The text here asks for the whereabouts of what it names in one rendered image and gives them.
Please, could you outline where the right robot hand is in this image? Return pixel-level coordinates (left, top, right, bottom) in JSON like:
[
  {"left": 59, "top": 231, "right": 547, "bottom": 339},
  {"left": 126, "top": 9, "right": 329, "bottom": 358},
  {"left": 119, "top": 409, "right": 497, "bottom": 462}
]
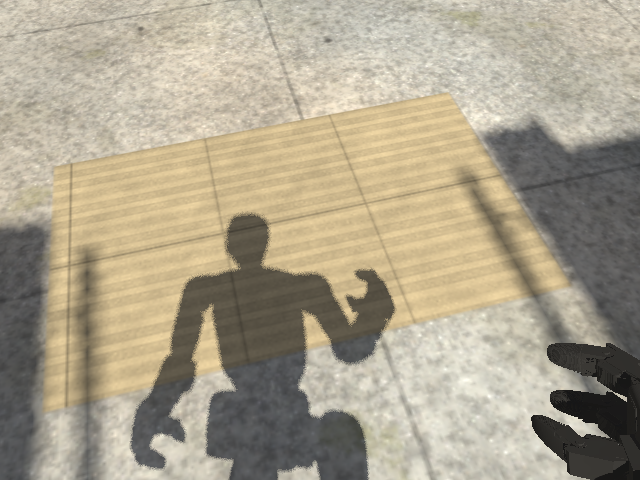
[{"left": 531, "top": 343, "right": 640, "bottom": 480}]

